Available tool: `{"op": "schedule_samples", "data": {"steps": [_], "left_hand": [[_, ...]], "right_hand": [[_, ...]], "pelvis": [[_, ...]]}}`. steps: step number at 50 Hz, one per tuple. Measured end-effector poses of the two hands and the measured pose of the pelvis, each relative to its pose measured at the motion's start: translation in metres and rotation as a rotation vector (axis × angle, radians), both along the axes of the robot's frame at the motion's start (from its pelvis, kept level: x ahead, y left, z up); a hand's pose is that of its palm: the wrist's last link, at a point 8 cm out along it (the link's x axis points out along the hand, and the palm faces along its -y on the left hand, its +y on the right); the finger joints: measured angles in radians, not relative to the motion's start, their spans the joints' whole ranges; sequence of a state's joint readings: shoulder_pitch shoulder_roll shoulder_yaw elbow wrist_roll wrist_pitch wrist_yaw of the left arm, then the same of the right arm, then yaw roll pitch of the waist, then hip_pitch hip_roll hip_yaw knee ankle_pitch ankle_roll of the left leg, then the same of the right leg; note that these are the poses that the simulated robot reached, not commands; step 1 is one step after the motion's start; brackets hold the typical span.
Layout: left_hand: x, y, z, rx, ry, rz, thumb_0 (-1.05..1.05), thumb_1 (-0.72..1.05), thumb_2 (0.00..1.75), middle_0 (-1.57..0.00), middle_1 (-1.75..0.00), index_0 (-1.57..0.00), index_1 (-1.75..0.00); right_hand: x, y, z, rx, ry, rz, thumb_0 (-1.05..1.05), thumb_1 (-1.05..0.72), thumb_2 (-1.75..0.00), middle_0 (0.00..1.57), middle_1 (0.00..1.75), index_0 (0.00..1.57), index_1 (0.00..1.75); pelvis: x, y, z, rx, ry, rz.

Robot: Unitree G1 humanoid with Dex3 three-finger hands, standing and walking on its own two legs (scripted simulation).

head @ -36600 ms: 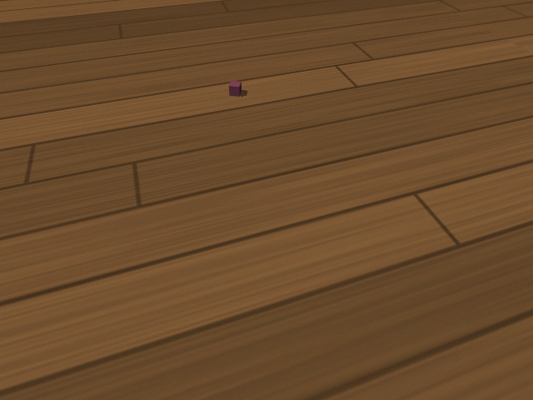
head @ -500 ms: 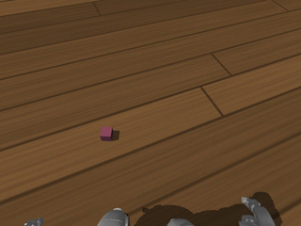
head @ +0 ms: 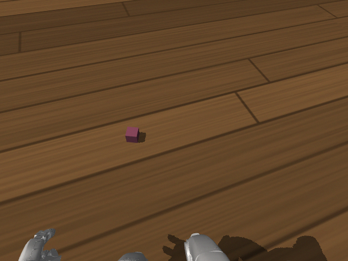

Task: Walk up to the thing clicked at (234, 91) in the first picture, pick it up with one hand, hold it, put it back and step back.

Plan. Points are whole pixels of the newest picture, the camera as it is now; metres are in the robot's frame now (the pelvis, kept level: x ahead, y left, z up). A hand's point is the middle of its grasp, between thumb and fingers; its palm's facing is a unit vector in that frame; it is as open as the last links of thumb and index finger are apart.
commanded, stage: step back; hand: left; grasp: from above
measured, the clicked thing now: (132, 134) +0.90 +0.23 -0.72
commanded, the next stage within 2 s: stand in 1.40 s
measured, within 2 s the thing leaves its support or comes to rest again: neither
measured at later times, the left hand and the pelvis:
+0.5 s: hand out of the picture -0.09 +0.27 -0.13, palm faces +0.01 -0.90 -0.44, open 7.3 cm; pelvis -0.16 -0.01 +0.00, yaw +1 degrees
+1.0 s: hand out of the picture -0.11 +0.26 -0.15, palm faces +0.04 -0.94 -0.35, open 7.3 cm; pelvis -0.16 -0.01 +0.00, yaw +2 degrees
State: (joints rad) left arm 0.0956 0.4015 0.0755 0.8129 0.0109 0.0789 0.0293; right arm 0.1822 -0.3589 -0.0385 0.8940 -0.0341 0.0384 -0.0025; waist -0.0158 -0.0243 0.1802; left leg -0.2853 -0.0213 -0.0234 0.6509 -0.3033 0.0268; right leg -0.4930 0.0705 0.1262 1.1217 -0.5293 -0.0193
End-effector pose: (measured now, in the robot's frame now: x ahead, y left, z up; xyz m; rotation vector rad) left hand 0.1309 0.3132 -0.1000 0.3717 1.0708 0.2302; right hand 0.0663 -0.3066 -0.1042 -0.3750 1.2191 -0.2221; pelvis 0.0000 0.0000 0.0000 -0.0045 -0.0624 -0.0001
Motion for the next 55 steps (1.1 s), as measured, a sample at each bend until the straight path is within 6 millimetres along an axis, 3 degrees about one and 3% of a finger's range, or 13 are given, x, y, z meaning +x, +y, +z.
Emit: {"op": "schedule_samples", "data": {"steps": [6,11,16,20,27,33,39,44,49,55], "left_hand": [[-0.060,-0.006,-0.003,-0.016,0.055,-0.010,0.00,0.91,0.90,-0.21,-0.30,-0.21,-0.30],[-0.120,-0.017,-0.011,0.009,0.116,-0.027,0.00,0.91,0.90,-0.21,-0.30,-0.21,-0.30],[-0.184,-0.027,0.000,0.015,0.166,0.000,0.00,0.91,0.90,-0.21,-0.30,-0.21,-0.30],[-0.211,-0.022,0.009,0.035,0.150,0.021,0.01,0.90,0.90,-0.21,-0.30,-0.21,-0.30],[-0.232,0.002,0.004,0.034,0.063,0.053,0.00,0.90,0.90,-0.21,-0.30,-0.21,-0.30],[-0.248,-0.001,0.003,-0.007,0.100,0.061,0.00,0.91,0.90,-0.21,-0.30,-0.21,-0.30],[-0.254,-0.019,-0.001,-0.017,0.104,0.059,0.00,0.91,0.90,-0.21,-0.30,-0.21,-0.30],[-0.258,-0.028,0.000,-0.043,0.091,0.079,0.00,0.91,0.90,-0.21,-0.30,-0.21,-0.30],[-0.252,-0.017,-0.007,-0.059,0.109,0.092,0.00,0.90,0.90,-0.21,-0.30,-0.21,-0.30],[-0.228,-0.005,-0.014,-0.065,0.140,0.084,0.00,0.91,0.90,-0.21,-0.30,-0.21,-0.30]], "right_hand": [[-0.018,-0.007,0.012,-0.019,-0.079,0.012,0.00,-0.90,-0.90,0.21,0.30,0.20,0.30],[-0.040,-0.025,0.001,-0.006,-0.143,0.012,0.00,-0.90,-0.90,0.21,0.30,0.20,0.30],[-0.081,-0.033,-0.004,0.012,-0.122,-0.023,0.00,-0.90,-0.90,0.20,0.30,0.20,0.30],[-0.123,-0.034,-0.007,0.020,-0.070,-0.017,0.00,-0.90,-0.90,0.20,0.30,0.20,0.30],[-0.183,-0.019,-0.015,0.014,0.039,0.000,0.00,-0.90,-0.90,0.20,0.30,0.20,0.30],[-0.204,-0.009,-0.004,0.041,0.009,-0.012,0.01,-0.90,-0.90,0.21,0.30,0.20,0.30],[-0.192,-0.020,-0.009,0.051,-0.020,-0.021,0.01,-0.90,-0.90,0.21,0.30,0.20,0.30],[-0.173,-0.023,-0.005,0.037,-0.022,0.011,0.00,-0.90,-0.90,0.21,0.30,0.20,0.30],[-0.157,-0.017,-0.001,0.013,-0.021,0.033,0.00,-0.90,-0.90,0.20,0.30,0.20,0.30],[-0.140,0.001,0.003,0.019,-0.030,0.019,0.00,-0.90,-0.90,0.20,0.30,0.20,0.30]], "pelvis": [[-0.043,-0.005,0.004,-0.015,0.018,-0.041],[-0.086,-0.017,-0.008,-0.007,0.025,-0.081],[-0.121,-0.022,-0.001,0.016,0.014,-0.074],[-0.142,-0.021,0.003,0.032,0.020,-0.046],[-0.169,-0.011,-0.004,0.046,0.004,0.015],[-0.176,-0.014,0.005,0.029,0.004,0.007],[-0.175,-0.025,0.003,-0.009,-0.003,-0.002],[-0.171,-0.021,0.006,-0.004,0.007,0.014],[-0.161,-0.009,0.005,-0.001,0.017,0.032],[-0.144,-0.002,0.006,0.009,0.026,0.008]]}}
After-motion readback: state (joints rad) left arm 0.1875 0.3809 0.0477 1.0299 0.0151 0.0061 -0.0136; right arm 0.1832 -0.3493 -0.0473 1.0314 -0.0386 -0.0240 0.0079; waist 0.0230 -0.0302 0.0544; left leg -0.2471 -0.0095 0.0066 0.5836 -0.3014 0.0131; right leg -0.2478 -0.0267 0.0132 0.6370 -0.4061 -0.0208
